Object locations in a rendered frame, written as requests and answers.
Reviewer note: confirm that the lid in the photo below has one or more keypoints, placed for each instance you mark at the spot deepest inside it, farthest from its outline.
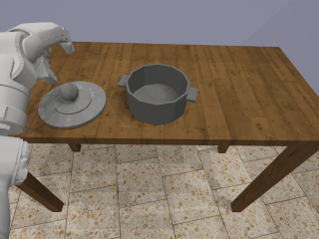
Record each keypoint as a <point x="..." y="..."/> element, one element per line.
<point x="56" y="112"/>

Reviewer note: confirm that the left robot forearm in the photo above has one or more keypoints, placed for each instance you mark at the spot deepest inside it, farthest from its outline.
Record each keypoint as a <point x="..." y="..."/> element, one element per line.
<point x="19" y="50"/>

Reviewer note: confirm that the knob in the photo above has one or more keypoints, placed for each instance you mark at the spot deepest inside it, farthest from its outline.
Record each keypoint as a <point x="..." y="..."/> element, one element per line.
<point x="68" y="92"/>

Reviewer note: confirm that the pot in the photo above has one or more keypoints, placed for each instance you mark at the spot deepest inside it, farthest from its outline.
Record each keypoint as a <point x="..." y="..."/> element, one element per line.
<point x="157" y="93"/>

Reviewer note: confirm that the left robot upper arm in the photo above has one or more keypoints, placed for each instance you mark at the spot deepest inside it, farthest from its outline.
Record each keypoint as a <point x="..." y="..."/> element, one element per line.
<point x="14" y="161"/>

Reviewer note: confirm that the robot left hand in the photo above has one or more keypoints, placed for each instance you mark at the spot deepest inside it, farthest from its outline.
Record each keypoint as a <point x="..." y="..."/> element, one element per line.
<point x="50" y="34"/>

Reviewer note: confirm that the table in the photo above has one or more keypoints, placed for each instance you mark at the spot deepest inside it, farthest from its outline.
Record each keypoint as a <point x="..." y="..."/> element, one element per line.
<point x="247" y="96"/>

